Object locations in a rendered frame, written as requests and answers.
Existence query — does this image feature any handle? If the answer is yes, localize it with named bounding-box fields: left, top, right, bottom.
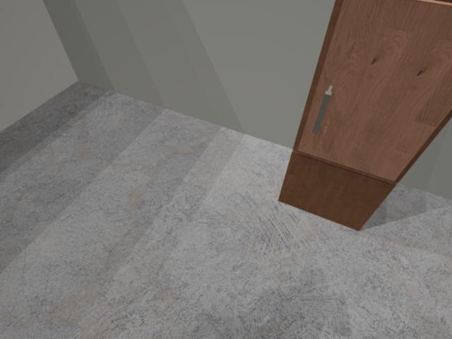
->
left=312, top=86, right=333, bottom=134

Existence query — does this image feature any cupboard door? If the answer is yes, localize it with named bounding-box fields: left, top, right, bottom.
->
left=298, top=0, right=452, bottom=182

